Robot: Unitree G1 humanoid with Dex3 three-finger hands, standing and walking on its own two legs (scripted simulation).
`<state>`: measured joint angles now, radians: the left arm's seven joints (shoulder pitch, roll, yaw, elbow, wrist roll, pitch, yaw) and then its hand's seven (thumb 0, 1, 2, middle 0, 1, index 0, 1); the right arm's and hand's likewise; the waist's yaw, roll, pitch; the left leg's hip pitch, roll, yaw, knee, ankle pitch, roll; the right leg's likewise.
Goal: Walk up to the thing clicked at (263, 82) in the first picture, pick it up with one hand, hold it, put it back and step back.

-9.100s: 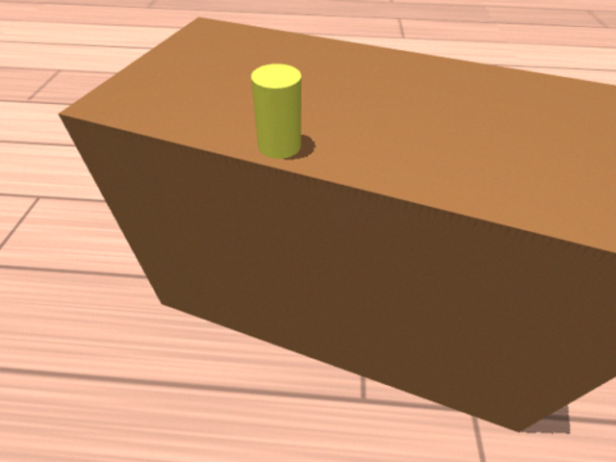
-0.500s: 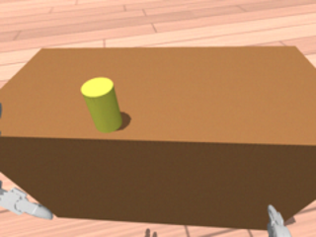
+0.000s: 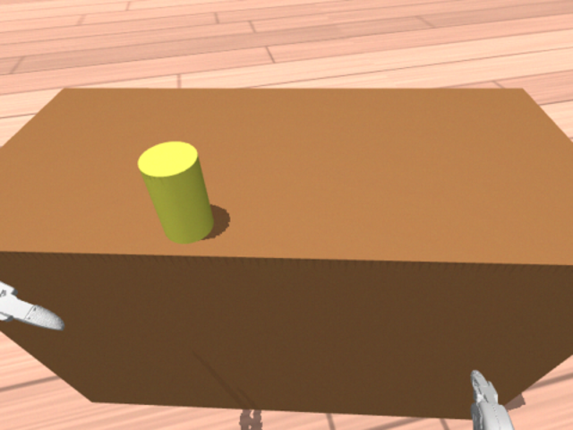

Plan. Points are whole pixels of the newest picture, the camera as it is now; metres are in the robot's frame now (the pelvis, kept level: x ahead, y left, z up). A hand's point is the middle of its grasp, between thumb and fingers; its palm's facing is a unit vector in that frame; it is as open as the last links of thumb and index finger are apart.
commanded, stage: go down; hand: left
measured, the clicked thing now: (179, 194) +0.44 +0.20 +0.10
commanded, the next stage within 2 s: none
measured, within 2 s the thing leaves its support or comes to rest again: neither
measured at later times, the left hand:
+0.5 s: hand (10, 207) +0.30 +0.33 +0.21, palm faces +0.23 -0.95 -0.22, open 17.3 cm
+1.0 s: hand out of the picture +0.33 +0.36 +0.21, palm faces +0.20 -0.97 -0.09, open 17.7 cm
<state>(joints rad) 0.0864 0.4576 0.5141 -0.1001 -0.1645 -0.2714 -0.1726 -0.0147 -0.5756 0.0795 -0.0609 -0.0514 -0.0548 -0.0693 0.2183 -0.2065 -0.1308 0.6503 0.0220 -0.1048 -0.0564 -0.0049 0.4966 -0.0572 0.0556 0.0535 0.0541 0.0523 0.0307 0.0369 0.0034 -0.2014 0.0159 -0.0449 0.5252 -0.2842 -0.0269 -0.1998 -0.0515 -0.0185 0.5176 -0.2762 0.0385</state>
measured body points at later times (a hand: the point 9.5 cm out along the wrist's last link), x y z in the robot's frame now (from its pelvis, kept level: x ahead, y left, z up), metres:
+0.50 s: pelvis +0.01 +0.01 +0.00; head +0.00 +0.00 +0.45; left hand +0.28 +0.38 +0.22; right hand +0.17 -0.25 -0.08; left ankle +0.00 +0.14 -0.73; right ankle +0.00 -0.14 -0.73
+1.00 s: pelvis -0.01 +0.00 +0.00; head -0.01 +0.00 +0.45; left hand +0.31 +0.41 +0.22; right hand +0.14 -0.26 -0.08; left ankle +0.00 +0.14 -0.73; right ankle +0.00 -0.14 -0.73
